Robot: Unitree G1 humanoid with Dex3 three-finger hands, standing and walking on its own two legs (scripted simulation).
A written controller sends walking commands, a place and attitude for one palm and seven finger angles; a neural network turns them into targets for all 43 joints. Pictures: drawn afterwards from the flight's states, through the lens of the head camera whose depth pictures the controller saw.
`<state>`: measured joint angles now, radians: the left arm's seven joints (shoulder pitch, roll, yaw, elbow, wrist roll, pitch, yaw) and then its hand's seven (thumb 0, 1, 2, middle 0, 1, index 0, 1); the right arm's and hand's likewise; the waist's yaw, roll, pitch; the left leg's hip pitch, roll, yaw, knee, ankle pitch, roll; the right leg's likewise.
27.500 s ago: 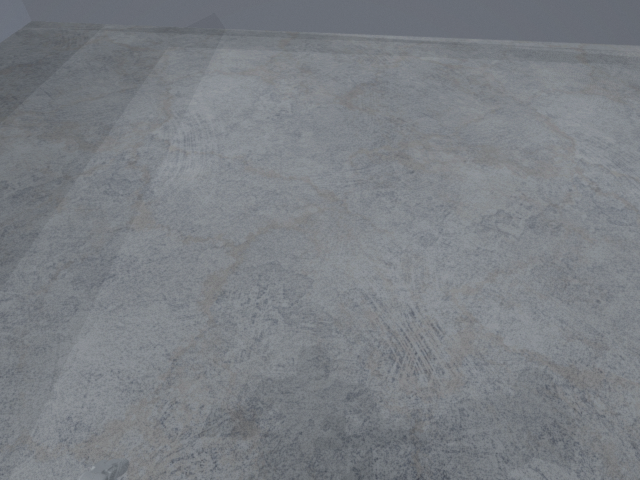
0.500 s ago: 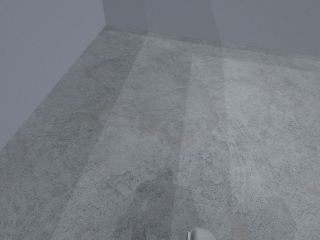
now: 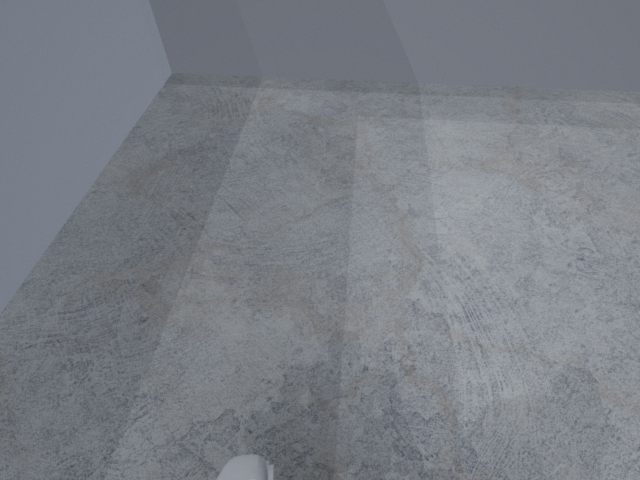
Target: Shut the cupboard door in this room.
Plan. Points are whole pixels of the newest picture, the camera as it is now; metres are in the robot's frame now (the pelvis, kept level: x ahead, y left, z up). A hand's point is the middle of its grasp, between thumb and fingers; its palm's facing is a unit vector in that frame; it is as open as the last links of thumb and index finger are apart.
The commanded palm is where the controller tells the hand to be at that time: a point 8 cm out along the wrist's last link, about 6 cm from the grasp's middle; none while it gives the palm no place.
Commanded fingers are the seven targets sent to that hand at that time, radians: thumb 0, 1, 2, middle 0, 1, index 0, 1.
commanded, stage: walk around to get in front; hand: left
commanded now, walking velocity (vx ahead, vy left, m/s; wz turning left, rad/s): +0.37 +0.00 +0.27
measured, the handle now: out of the picture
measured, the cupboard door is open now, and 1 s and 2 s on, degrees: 90 90 90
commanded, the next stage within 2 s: walk to a spot facing it in 0.18 s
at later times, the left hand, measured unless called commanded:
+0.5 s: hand out of the picture +0.14 +0.25 -0.18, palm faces +0.20 -0.97 -0.15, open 7.4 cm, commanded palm none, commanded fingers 0.00 0.90 0.90 -0.20 -0.30 -0.20 -0.30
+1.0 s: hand (171, 386) +0.27 +0.25 -0.14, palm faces +0.38 -0.88 -0.27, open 7.4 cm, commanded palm none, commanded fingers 0.00 0.90 0.90 -0.20 -0.30 -0.20 -0.30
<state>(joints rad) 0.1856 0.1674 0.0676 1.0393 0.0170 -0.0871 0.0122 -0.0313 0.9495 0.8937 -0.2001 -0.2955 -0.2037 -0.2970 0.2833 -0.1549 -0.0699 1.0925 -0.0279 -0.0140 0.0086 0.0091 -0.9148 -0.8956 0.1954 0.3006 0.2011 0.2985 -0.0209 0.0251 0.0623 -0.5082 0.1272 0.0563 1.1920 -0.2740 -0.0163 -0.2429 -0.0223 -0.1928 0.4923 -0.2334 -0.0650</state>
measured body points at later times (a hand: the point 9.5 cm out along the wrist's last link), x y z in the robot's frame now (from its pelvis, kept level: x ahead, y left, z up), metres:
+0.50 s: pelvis +0.17 +0.08 +0.00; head +0.21 +0.12 +0.45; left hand +0.13 +0.31 -0.17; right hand +0.30 -0.14 -0.13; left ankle +0.22 +0.15 -0.74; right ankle +0.15 -0.08 -0.64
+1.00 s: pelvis +0.23 +0.03 +0.00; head +0.28 +0.01 +0.45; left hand +0.25 +0.30 -0.12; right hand +0.36 -0.19 -0.16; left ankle +0.17 +0.14 -0.67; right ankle +0.26 -0.07 -0.74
